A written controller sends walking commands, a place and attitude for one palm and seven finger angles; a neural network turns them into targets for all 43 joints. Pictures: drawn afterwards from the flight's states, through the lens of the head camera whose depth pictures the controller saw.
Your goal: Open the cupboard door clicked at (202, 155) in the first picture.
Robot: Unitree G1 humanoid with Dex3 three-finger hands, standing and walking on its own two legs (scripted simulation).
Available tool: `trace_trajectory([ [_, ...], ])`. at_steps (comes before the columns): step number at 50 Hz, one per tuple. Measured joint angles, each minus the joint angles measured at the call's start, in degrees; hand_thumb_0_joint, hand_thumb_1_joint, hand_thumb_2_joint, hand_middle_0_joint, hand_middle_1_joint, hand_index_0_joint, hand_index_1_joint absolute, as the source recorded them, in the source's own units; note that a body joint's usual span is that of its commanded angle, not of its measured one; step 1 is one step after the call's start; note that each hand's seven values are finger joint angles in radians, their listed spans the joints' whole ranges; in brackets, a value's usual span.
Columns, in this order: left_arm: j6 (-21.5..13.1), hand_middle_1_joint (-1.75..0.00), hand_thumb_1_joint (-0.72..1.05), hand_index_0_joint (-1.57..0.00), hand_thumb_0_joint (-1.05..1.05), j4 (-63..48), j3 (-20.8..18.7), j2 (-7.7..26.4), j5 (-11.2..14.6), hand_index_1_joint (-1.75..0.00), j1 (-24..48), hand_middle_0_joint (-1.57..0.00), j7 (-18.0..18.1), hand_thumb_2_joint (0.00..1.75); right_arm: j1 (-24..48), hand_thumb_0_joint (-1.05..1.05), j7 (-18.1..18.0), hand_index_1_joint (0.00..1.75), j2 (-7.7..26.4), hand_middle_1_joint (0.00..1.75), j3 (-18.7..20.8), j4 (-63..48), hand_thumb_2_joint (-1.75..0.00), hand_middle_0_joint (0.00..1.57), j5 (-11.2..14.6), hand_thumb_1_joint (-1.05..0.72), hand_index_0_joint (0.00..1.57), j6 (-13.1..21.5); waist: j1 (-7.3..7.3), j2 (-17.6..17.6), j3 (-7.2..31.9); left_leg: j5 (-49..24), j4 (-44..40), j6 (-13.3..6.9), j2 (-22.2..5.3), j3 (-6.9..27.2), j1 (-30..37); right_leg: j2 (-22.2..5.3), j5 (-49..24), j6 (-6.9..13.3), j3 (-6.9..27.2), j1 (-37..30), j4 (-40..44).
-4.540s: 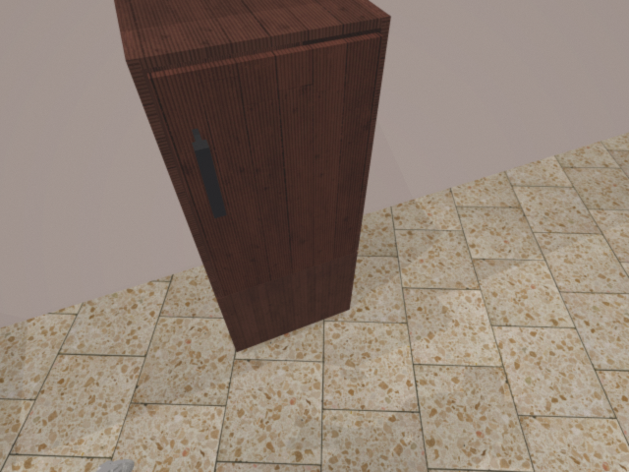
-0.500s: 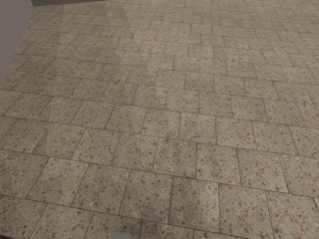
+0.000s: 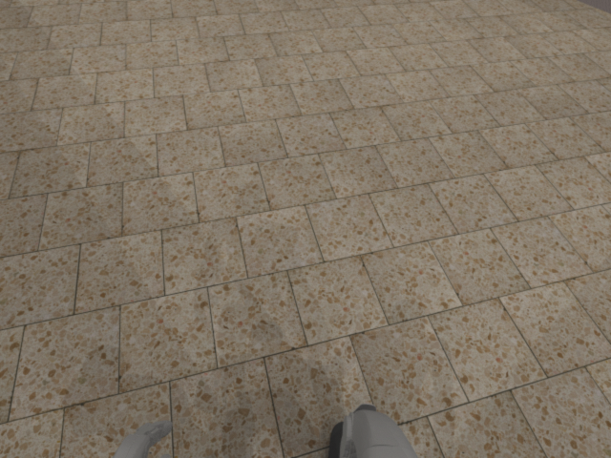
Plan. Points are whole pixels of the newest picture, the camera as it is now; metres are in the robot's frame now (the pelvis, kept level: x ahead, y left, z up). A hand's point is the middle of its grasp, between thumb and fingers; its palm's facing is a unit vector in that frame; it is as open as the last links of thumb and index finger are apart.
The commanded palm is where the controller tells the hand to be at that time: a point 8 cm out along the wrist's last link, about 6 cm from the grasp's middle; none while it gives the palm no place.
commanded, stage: walk to a spot facing it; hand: left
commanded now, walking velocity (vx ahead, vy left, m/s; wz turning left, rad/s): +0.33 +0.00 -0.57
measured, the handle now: out of the picture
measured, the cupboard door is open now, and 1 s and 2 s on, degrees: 0 0 0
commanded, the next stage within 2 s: turn to face it in 0.36 s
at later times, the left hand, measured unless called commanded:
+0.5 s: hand (204, 371) +0.26 +0.16 -0.16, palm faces -0.11 -0.97 -0.23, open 7.3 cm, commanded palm none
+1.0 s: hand (220, 299) +0.39 +0.15 -0.16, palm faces +0.02 -0.97 -0.23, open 7.4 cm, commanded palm none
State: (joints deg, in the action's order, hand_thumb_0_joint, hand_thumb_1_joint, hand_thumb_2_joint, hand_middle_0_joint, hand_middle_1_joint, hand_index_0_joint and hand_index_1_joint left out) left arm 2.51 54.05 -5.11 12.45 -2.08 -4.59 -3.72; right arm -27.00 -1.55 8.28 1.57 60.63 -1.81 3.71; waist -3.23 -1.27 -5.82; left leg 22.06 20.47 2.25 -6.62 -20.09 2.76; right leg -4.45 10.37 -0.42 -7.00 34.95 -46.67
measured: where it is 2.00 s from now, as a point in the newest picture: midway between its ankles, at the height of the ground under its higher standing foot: (310, 419)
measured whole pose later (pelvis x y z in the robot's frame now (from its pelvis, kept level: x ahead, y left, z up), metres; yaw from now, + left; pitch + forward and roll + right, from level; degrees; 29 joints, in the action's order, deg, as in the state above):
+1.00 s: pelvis +0.29 -0.04 +0.00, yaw -1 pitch +1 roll +0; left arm 1.1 54.2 -4.0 9.9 -0.6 -8.9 1.0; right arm -14.7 -0.5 11.7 4.0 56.8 -1.4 -2.2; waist -2.1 1.3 -2.8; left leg 12.3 30.8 -0.5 1.6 3.3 -19.7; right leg -1.8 19.2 -3.4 -1.8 18.8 -36.4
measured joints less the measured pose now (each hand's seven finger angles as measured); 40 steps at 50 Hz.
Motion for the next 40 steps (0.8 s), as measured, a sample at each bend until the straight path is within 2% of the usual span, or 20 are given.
trace_trajectory([
  [3, -1.1, -0.29, 0.91, -0.20, 0.01, -1.1, 0.5, -0.5, 0.1, -0.29, 3.2, -0.19, 0.0, 0.89, -2.0, 0.01, 0.2, 0.30, 0.4, 0.30, 0.3, 1.4, -0.90, 0.20, 0.0, -0.91, 0.20, -0.5, -1.16, 0.9, -1.4, 4.1, 4.2, 1.8, -1.9, -1.8, 1.3, 2.6, 2.6, 2.5, -1.9, -3.7, 6.9],
  [5, -2.9, -0.30, 0.91, -0.20, 0.01, -2.0, 1.1, -0.1, 0.1, -0.29, 4.0, -0.20, 0.1, 0.89, -3.9, 0.01, 0.7, 0.30, 0.1, 0.30, 0.3, 2.1, -0.90, 0.21, 0.5, -0.90, 0.20, -1.2, -1.14, 0.1, -1.2, 6.7, 15.8, 2.2, -4.1, -1.6, -1.4, 3.7, 0.8, 4.9, -2.9, -8.9, 12.5],
  [6, -4.0, -0.30, 0.91, -0.20, 0.01, -2.4, 1.1, -0.1, 0.3, -0.29, 4.1, -0.20, 0.5, 0.89, -3.8, 0.01, 0.9, 0.30, 0.1, 0.30, 0.3, 2.3, -0.90, 0.21, 0.9, -0.90, 0.20, -1.7, -0.64, -0.1, -1.3, 7.9, 26.7, 2.1, -4.8, 1.3, -5.5, 4.0, -0.5, 6.1, -2.6, -8.4, 10.6],
  [8, -4.9, -0.30, 0.91, -0.20, 0.01, -2.6, 1.2, -0.1, 1.3, -0.30, 3.7, -0.20, 1.2, 0.89, -1.1, 0.01, 0.8, 0.30, 0.5, 0.30, 0.5, 2.2, -0.90, 0.21, 1.2, -0.90, 0.20, -2.8, -0.90, 0.2, -2.2, 7.5, 46.3, 1.4, -4.1, 9.5, -14.7, 5.0, 2.3, 7.1, -2.2, -8.9, 7.1],
  [9, -4.9, -0.30, 0.91, -0.20, 0.01, -2.4, 1.3, -0.1, 1.5, -0.30, 3.0, -0.20, 1.5, 0.89, 0.6, 0.01, 0.7, 0.30, 0.6, 0.30, 0.7, 1.7, -0.90, 0.21, 1.2, -0.91, 0.20, -2.9, -1.08, 0.3, -2.3, 5.3, 52.2, 1.1, -3.6, 12.1, -18.8, 5.5, 3.3, 7.2, -1.9, -10.3, 7.5],
  [11, -4.7, -0.30, 0.91, -0.20, 0.01, -1.4, 1.5, -0.4, 1.6, -0.30, 1.0, -0.20, 2.2, 0.89, 4.3, 0.01, 0.6, 0.30, 1.1, 0.30, 0.9, 0.1, -0.90, 0.21, 0.7, -0.91, 0.20, -2.9, -1.10, 0.6, -1.8, 0.9, 56.1, 0.9, -3.7, 14.7, -25.7, 6.6, 3.4, 6.6, -1.0, -13.3, 10.4],
  [15, -4.6, -0.30, 0.92, -0.20, 0.00, 1.1, 1.3, -1.5, 1.3, -0.30, -3.4, -0.20, 3.2, 0.89, 11.2, 0.01, 0.7, 0.30, 1.7, 0.30, 1.2, -4.1, -0.90, 0.20, 0.1, -0.91, 0.20, -2.6, -0.64, 1.4, 0.6, -4.3, 49.1, 1.4, -4.5, 16.6, -35.0, 8.0, 2.1, 6.7, 1.3, -18.0, 16.7],
  [18, -4.8, -0.30, 0.94, -0.21, -0.01, 2.0, 0.9, -1.1, 1.1, -0.30, -5.9, -0.20, 3.3, 0.89, 14.8, 0.01, 1.1, 0.30, 1.9, 0.30, 1.2, -6.2, -0.90, 0.20, -0.1, -0.91, 0.20, -2.4, 0.70, 2.2, 2.4, -8.1, 42.4, 1.8, -4.3, 17.2, -38.0, 8.6, 2.1, 6.4, 2.6, -20.7, 19.8],
  [22, -5.2, -0.30, 0.93, -0.20, 0.00, 2.8, 1.1, -0.9, 0.9, -0.30, -9.3, -0.20, 3.2, 0.89, 18.5, 0.00, 1.8, 0.30, 2.0, 0.30, 1.1, -7.4, -0.90, 0.20, -0.1, -0.91, 0.20, -2.5, 3.14, 2.4, 3.9, -9.8, 33.3, 1.9, -2.8, 17.2, -37.2, 8.8, 3.4, 5.7, 4.3, -23.6, 21.7],
  [27, -5.0, -0.30, 0.92, -0.20, 0.00, 4.2, 1.5, -1.2, 0.9, -0.30, -13.0, -0.20, 3.6, 0.89, 21.2, 0.00, 2.0, 0.30, 2.2, 0.30, 0.7, -7.7, -0.90, 0.20, 0.3, -0.91, 0.20, -2.0, 5.50, 2.0, 4.2, -8.7, 20.7, 1.0, 0.5, 16.3, -30.4, 8.2, 6.6, 4.0, 5.7, -27.0, 21.7],
  [29, -4.8, -0.30, 0.92, -0.20, 0.01, 5.4, 1.7, -1.4, 1.1, -0.30, -14.3, -0.20, 3.9, 0.89, 21.3, 0.00, 1.8, 0.30, 2.2, 0.30, 0.3, -7.1, -0.90, 0.20, 0.4, -0.91, 0.20, -1.4, 5.70, 1.7, 4.3, -11.8, 13.8, 0.2, 2.1, 15.5, -25.6, 7.8, 8.9, 3.1, 5.5, -28.2, 20.2],
  [31, -4.5, -0.30, 0.91, -0.20, 0.01, 6.6, 1.9, -1.3, 1.4, -0.30, -14.9, -0.20, 4.3, 0.89, 21.2, 0.00, 1.5, 0.30, 1.8, 0.30, -0.2, -6.3, -0.90, 0.20, 0.2, -0.91, 0.20, -0.6, 5.72, 0.4, 4.1, -11.7, 11.8, -3.2, 3.5, 14.8, -23.1, 6.5, 12.3, 2.0, 5.3, -26.5, 13.4],
  [32, -4.2, -0.30, 0.91, -0.20, 0.01, 7.2, 2.1, -1.2, 1.5, -0.30, -14.8, -0.20, 4.6, 0.89, 21.2, 0.00, 1.3, 0.30, 1.4, 0.30, -0.6, -5.8, -0.90, 0.20, 0.3, -0.91, 0.20, -0.6, 5.92, -0.6, 3.7, -10.2, 12.7, -4.1, 4.2, 14.3, -22.7, 5.6, 15.4, 1.3, 5.3, -24.4, 7.4],
  [35, -3.0, -0.30, 0.91, -0.20, 0.01, 8.4, 2.6, -1.6, 1.3, -0.30, -13.7, -0.20, 4.8, 0.89, 19.7, 0.00, 0.7, 0.30, 0.5, 0.30, -1.4, -4.6, -0.90, 0.20, 0.4, -0.91, 0.20, -1.4, 5.52, -1.1, 3.3, -8.7, 11.8, -4.7, 5.2, 14.4, -20.8, 4.0, 20.2, -0.6, 4.6, -18.5, -5.8],
  [40, -1.6, -0.30, 0.91, -0.20, 0.01, 6.5, 2.3, -2.9, 1.2, -0.30, -10.3, -0.20, 4.4, 0.89, 16.8, -0.01, 0.2, 0.30, 0.8, 0.30, 0.0, -3.3, -0.90, 0.21, 0.8, -0.93, 0.20, -3.1, 4.08, -0.1, 2.9, -10.3, 8.1, -5.1, 6.7, 16.8, -19.4, 1.5, 16.7, -2.4, 4.9, -12.3, -7.6],
])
